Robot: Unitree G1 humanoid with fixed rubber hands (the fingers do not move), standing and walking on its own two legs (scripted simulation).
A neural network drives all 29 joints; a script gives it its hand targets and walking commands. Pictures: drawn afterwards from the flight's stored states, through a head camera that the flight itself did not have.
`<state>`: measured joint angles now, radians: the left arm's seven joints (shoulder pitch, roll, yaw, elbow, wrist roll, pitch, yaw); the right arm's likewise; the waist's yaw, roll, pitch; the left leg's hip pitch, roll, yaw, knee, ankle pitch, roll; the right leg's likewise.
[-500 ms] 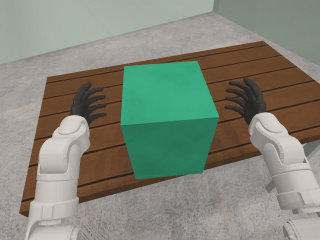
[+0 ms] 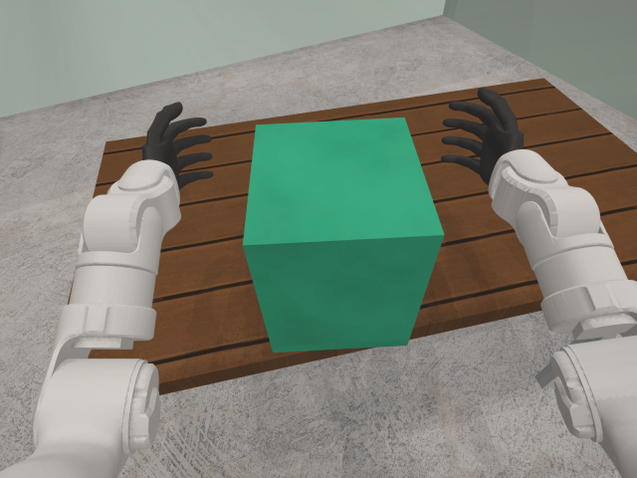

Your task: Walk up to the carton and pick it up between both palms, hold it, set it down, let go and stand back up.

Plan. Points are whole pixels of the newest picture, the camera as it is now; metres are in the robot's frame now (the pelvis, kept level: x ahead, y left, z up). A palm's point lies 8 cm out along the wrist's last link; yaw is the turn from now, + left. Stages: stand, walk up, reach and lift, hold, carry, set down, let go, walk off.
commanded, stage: reach and lift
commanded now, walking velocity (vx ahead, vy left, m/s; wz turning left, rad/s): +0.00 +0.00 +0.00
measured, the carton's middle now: (335, 240) +0.44 +0.00 +0.06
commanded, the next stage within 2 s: none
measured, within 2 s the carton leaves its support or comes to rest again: neither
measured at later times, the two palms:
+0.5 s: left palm (195, 253) +0.41 +0.19 +0.08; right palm (469, 233) +0.43 -0.17 +0.08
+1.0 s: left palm (225, 260) +0.41 +0.16 +0.05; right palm (440, 244) +0.43 -0.14 +0.06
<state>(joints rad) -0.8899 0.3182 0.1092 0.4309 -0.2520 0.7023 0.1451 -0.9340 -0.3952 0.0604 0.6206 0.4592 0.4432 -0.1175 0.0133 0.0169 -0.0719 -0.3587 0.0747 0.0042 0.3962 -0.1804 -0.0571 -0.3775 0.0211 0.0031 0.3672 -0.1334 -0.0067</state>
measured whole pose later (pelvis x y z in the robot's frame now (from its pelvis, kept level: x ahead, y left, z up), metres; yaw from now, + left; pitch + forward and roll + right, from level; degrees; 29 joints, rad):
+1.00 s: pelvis +0.01 +0.01 -0.01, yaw +0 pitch +12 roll -1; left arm -0.69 0.03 0.08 0.85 -0.06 0.02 0.20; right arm -0.72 -0.15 -0.01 0.91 0.20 -0.05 -0.15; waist 0.04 0.03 -0.12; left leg -0.47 0.07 0.00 0.50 -0.24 -0.05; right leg -0.47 0.02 0.01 0.41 -0.16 0.01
